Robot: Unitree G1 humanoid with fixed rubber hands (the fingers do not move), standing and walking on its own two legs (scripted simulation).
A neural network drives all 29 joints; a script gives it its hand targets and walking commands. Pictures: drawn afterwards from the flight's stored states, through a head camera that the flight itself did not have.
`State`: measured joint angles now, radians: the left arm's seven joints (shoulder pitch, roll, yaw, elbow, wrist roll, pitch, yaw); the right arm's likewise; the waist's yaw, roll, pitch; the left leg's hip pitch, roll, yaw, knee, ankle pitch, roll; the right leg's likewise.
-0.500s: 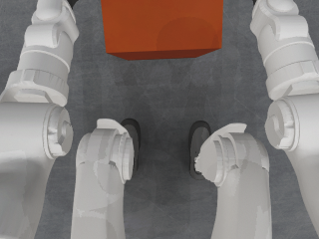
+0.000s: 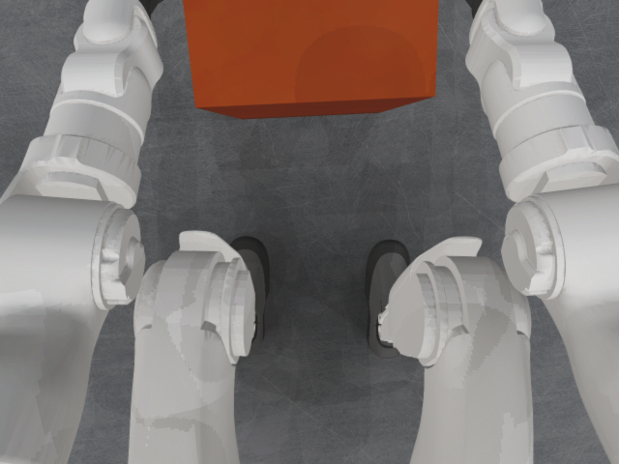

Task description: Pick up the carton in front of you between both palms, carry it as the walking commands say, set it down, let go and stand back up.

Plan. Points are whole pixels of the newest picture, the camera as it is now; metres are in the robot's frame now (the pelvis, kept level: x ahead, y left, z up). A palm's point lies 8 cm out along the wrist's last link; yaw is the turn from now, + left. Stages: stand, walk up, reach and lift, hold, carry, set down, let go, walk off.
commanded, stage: reach and lift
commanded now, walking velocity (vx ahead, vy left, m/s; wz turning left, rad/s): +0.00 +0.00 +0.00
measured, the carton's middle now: (308, 18) +0.55 +0.02 -0.24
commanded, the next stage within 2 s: none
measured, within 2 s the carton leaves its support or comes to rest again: leaves its support in 0.48 s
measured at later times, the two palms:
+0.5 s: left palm out of the picture +0.54 +0.17 -0.16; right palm out of the picture +0.56 -0.13 -0.16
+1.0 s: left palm out of the picture +0.49 +0.17 +0.05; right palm out of the picture +0.50 -0.13 +0.05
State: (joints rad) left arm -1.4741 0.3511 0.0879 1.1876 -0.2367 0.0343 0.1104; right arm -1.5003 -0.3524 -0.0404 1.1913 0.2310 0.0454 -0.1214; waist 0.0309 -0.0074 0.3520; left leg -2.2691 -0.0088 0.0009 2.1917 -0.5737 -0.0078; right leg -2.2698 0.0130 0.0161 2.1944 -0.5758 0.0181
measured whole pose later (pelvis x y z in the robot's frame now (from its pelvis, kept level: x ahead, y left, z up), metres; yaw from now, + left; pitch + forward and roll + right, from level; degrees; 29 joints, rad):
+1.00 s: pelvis -0.01 -0.01 +0.11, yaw +2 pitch +43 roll +0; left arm -1.13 0.03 0.52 0.74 0.26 0.38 0.03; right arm -1.13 -0.01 -0.51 0.75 -0.25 0.37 -0.05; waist 0.02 -0.01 -0.13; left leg -2.08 -0.05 -0.05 1.79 -0.46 -0.04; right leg -2.06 0.07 0.03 1.81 -0.49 0.03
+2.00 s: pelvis +0.08 -0.01 +0.37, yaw +2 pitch +13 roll +0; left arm -0.38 -0.14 0.34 0.50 0.23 0.42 0.02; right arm -0.37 0.15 -0.32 0.51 -0.22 0.41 -0.03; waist 0.00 -0.01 -0.14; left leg -0.69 -0.03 -0.06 0.80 -0.33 -0.01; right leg -0.68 0.03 0.06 0.81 -0.35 0.01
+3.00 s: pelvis +0.10 +0.00 +0.41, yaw +2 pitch -5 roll +0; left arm -0.27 -0.15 0.25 0.29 0.28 0.66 -0.01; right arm -0.27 0.15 -0.24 0.30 -0.28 0.65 0.02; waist 0.00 -0.01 0.03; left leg -0.10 -0.02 -0.06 0.39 -0.20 0.00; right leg -0.09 0.02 0.07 0.40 -0.22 0.00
